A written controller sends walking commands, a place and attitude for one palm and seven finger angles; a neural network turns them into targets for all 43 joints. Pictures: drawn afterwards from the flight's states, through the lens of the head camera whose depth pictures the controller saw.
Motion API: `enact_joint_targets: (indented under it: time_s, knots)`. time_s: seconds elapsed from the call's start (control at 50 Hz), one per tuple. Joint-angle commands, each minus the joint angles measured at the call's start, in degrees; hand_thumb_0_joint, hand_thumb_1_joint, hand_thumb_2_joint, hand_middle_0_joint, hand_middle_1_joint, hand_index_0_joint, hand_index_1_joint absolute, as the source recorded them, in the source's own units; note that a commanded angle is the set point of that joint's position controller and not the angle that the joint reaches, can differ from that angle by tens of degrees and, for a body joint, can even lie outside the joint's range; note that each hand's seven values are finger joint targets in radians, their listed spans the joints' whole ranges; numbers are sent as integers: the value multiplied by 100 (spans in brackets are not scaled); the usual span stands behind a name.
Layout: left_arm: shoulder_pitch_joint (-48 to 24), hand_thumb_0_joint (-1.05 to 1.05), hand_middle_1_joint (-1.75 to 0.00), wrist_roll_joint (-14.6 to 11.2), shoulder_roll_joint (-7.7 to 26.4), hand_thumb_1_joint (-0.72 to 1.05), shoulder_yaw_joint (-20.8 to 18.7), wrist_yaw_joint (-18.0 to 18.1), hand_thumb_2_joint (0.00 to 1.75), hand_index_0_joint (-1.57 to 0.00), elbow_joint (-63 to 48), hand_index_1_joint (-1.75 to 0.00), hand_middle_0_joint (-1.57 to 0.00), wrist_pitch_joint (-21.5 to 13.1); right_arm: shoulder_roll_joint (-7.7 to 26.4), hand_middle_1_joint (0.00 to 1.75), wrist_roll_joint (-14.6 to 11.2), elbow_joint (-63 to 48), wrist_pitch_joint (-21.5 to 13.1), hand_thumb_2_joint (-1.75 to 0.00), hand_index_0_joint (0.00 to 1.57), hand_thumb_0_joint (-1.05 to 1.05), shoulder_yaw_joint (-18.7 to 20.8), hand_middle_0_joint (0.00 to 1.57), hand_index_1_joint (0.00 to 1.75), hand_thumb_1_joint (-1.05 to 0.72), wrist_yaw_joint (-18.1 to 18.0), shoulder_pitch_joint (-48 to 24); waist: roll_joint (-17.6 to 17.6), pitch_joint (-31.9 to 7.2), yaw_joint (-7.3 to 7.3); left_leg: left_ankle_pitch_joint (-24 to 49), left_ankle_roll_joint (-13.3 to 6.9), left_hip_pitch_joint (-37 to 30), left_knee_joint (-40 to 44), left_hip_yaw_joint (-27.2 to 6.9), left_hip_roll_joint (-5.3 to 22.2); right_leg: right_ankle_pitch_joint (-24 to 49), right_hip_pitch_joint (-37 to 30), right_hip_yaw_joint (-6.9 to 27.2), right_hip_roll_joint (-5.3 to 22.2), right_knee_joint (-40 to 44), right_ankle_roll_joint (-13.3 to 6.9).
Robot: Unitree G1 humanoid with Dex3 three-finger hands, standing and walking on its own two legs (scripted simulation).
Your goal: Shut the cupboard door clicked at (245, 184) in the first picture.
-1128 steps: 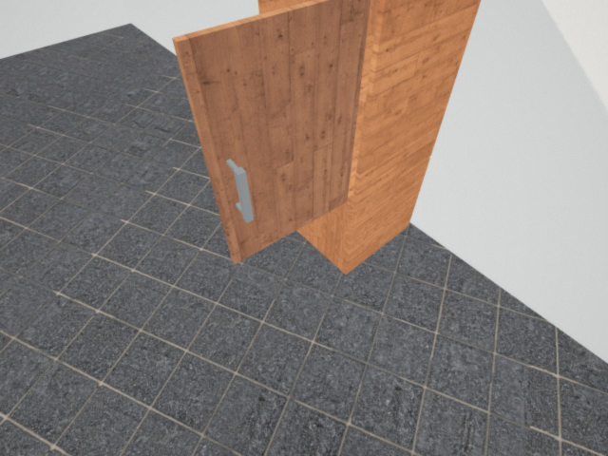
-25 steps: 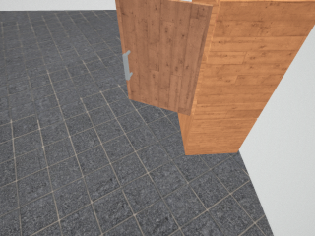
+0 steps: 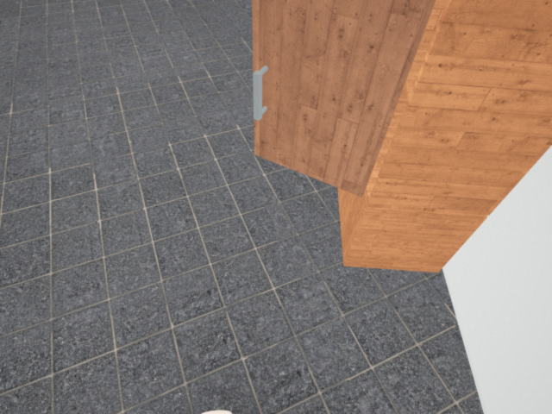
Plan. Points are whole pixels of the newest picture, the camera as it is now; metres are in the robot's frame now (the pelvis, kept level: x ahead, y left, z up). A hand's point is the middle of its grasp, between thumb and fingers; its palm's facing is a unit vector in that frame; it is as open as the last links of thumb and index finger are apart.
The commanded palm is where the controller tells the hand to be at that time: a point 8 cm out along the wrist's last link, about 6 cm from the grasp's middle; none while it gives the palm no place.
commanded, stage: walk to a spot facing it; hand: left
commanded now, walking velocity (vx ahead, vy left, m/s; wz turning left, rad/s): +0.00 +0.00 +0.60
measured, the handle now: (261, 93) +0.92 +0.07 -0.07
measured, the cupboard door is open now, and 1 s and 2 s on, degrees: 65 65 65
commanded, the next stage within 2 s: turn to face it in 1.72 s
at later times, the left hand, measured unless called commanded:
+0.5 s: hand out of the picture +0.03 +0.23 -0.15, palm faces +0.29 -0.91 -0.31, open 7.4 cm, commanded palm none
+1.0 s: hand out of the picture -0.08 +0.23 -0.16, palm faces +0.57 -0.78 -0.24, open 7.4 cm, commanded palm none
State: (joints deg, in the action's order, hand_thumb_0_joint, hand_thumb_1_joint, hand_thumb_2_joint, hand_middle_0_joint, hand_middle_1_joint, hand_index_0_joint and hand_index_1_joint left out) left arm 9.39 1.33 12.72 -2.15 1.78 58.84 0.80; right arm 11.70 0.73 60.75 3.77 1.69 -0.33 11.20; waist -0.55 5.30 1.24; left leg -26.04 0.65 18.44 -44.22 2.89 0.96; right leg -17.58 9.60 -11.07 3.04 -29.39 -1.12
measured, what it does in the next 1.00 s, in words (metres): steps on the spot, turning left: right foot, then left foot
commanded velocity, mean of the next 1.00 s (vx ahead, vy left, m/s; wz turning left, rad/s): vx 0.08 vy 0.00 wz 0.60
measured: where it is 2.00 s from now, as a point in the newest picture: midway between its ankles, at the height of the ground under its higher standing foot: outside the picture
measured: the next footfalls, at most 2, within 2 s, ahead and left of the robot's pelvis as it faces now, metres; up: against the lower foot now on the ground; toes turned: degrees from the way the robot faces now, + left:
right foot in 0.48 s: +0.04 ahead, -0.13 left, +0.00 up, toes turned +17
left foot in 0.80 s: -0.03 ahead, +0.14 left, +0.00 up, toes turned +34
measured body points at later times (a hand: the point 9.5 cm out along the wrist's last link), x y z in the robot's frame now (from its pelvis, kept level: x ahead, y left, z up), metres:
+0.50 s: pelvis -0.02 -0.01 +0.00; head +0.04 -0.01 +0.44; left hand +0.01 +0.28 -0.13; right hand +0.10 -0.25 -0.16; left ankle +0.01 +0.12 -0.73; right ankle +0.00 -0.14 -0.74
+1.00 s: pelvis -0.01 +0.01 +0.00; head +0.02 +0.05 +0.45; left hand -0.11 +0.27 -0.14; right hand +0.20 -0.15 -0.13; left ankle -0.06 +0.11 -0.73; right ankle +0.06 -0.11 -0.67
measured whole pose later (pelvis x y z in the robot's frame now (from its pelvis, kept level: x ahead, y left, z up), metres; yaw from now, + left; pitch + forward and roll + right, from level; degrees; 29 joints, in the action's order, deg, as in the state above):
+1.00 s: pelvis -0.01 +0.01 +0.00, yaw +36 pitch +0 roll +0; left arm 11.9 1.3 14.6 -4.3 -0.9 51.6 2.7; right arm 12.3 2.1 51.1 1.0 2.1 0.1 11.4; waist -1.1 5.5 0.8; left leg -14.5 -1.4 15.8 -30.0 -1.2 -1.0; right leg -25.2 26.3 -2.6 4.5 -58.9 3.4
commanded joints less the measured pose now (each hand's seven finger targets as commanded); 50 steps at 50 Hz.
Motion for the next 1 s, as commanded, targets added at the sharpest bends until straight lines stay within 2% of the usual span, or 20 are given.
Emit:
enact_joint_targets:
  time_s: [0.0,0.02,0.06,0.08,0.12,0.2,0.34,0.4,0.42,0.44,0.46,0.5,0.56,0.68,0.74,0.76,0.78,0.8,0.86,0.98]
  knots:
    - [65,0,-30,24,1182,90,-374,69,90,-20,-513,-30,-20,-27,452,30,-8,-524,-130,-90,20,0,174,20,30,-90,65,295,-520,-376,33,623,107,-49,752,7,290,2820,-134,610,1737,115,-604]
    - [79,0,-30,-2,1082,90,-374,48,90,-20,-548,-30,-20,-2,501,30,13,-491,-162,-90,20,0,190,20,30,-90,80,499,-133,-410,125,1611,68,-642,1445,-32,277,2222,299,340,1510,-432,-291]
    - [146,0,-30,-68,546,90,-268,17,90,-20,-830,-30,-20,99,1333,30,123,-509,-205,-90,20,0,390,20,30,-90,-6,941,2306,-409,276,4498,-959,-1139,2651,-2804,2015,-2025,1931,212,139,-2545,473]
    - [-119,0,-30,-17,664,90,-269,32,90,-20,-962,-30,-20,147,1449,30,157,-442,-172,-90,20,0,420,20,30,-90,-51,1126,1577,-561,393,3561,-1265,-893,2723,-2816,2166,-1948,1799,912,149,-3257,317]
    - [-213,0,-30,22,618,90,-338,0,90,-20,-959,-30,-20,167,1218,30,149,-686,-216,-90,20,0,379,20,30,-90,-99,633,1268,-408,149,1900,-1047,-413,2853,-2660,1683,-1162,2039,1128,247,-3546,301]
    - [-30,0,-30,-2,497,90,-335,-70,90,-20,-940,-30,-20,97,1124,30,129,-815,-273,-90,20,0,355,20,30,-90,-151,393,567,-621,24,2246,-938,-761,2699,-2225,1242,-534,2072,1185,82,-3161,432]
    - [96,0,-30,-42,442,90,-289,-34,90,-20,-1119,-30,-20,80,1199,30,140,-909,-175,-90,20,0,463,20,30,-90,-93,364,984,-947,61,2323,-962,-722,2556,-2526,1000,-737,1214,1070,-285,-1437,410]
    - [696,0,-30,-59,585,90,-354,0,90,-20,-992,-30,-20,61,1144,30,86,-1092,-113,-90,20,0,504,20,30,-90,-59,-12,920,-919,-248,1633,-665,187,2348,-2447,592,-11,-86,942,-397,39,342]
    - [950,0,-30,-22,863,90,-402,27,90,-20,-978,-30,-20,13,994,30,33,-1161,-106,-90,20,0,496,20,30,-90,-25,-93,444,-961,-386,1067,-393,780,1931,-2229,244,136,-763,1330,-10,924,231]
    - [938,0,-30,66,1306,90,-512,64,90,-20,-1025,-30,-20,-23,615,30,-9,-1246,-103,-90,20,0,483,20,30,-90,5,-23,-991,-862,-394,-59,54,1750,679,-1344,-504,-764,-1116,2899,1392,1724,-308]
    - [534,0,-30,75,1477,90,-486,82,90,-20,-1152,-30,-20,-7,679,30,52,-1296,-114,-90,20,0,499,20,30,-90,19,-116,-1422,-507,-349,-706,182,1836,-1043,-741,-670,-515,-212,3623,2465,1917,-836]
    - [-229,0,-30,46,1072,90,-381,82,90,-20,-1352,-30,-20,-50,666,30,105,-1204,-42,-90,20,0,507,20,30,-90,128,157,-679,-226,125,-132,121,1579,-2400,-849,-288,-267,649,2589,1929,1640,-853]
    - [-235,0,-30,25,842,90,-319,83,90,-20,-1360,-30,-20,-131,617,30,47,-1189,-49,-90,20,0,435,20,30,-90,191,74,-1046,-247,161,157,297,1540,-2137,-456,-20,2414,52,1399,1440,907,-699]
    - [718,0,-30,54,1274,90,-482,64,90,-20,-1099,-30,-20,-95,454,30,0,-1442,-120,-90,20,0,278,20,30,-90,215,-567,-1155,-552,-344,112,232,793,157,228,-107,4015,-874,920,1589,126,-526]
    - [635,0,-30,-2,1291,90,-495,24,90,-20,-1128,-30,-20,-70,664,30,23,-1330,-170,-90,20,0,321,20,30,-90,200,-70,-952,-771,-49,1250,128,-392,1496,271,-163,3556,-386,554,1483,-635,-154]
    - [674,0,-30,-40,1097,90,-471,-2,90,-20,-1195,-30,-20,-53,990,30,61,-1233,-227,-90,20,0,401,20,30,-90,187,347,-59,-1152,156,2423,-69,-1469,1935,-312,286,2414,352,283,1248,-1500,140]
    - [649,0,-30,-78,634,90,-368,-60,90,-20,-1394,-30,-20,-43,1665,30,119,-1174,-269,-90,20,0,571,20,30,-90,134,779,1826,-1438,372,4255,-894,-2505,2006,-2488,1874,-1321,2047,71,368,-2821,565]
    - [102,0,-30,-9,625,90,-276,-50,90,-20,-1612,-30,-20,4,1830,30,106,-1001,-224,-90,20,0,598,20,30,-90,77,1190,1681,-1409,608,4075,-1401,-2451,2228,-2874,2283,-2297,2548,670,255,-3476,467]
    - [-382,0,-30,23,710,90,-353,-136,90,-20,-1573,-30,-20,-9,1378,30,147,-1162,-293,-90,20,0,437,20,30,-90,-33,637,1407,-567,405,1006,-1117,-1276,2713,-2534,1572,-1145,2684,1108,416,-3653,406]
    - [-146,0,-30,18,581,90,-333,-305,90,-20,-1417,-30,-20,-55,1357,30,132,-1201,-396,-90,20,0,408,20,30,-90,-21,297,825,-381,116,-160,-999,-752,3055,-2203,1085,-492,2156,906,140,-2312,439]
